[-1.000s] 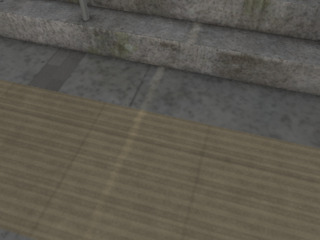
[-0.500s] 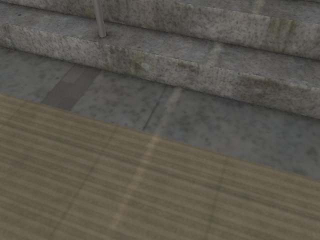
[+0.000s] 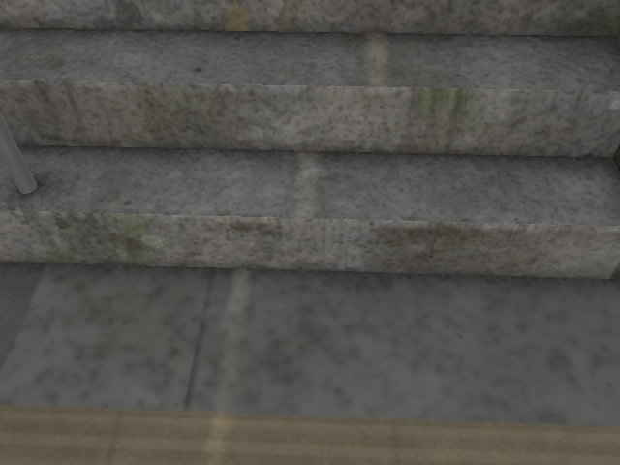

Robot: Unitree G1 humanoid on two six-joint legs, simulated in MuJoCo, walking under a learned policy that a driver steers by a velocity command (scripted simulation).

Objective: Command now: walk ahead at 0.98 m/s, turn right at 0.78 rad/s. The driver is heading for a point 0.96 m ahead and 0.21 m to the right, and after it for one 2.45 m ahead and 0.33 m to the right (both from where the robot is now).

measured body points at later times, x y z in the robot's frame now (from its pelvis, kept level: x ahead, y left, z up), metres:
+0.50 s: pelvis +0.46 -0.02 +0.00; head +0.49 -0.04 +0.45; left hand +0.54 +0.27 -0.12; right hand +0.65 -0.31 -0.04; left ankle +0.72 +0.07 -0.70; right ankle +0.27 -0.01 -0.73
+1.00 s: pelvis +0.79 -0.14 +0.00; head +0.80 -0.18 +0.45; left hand +1.08 -0.06 -0.09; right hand +0.66 -0.36 -0.15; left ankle +0.78 +0.02 -0.54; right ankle +0.80 -0.24 -0.73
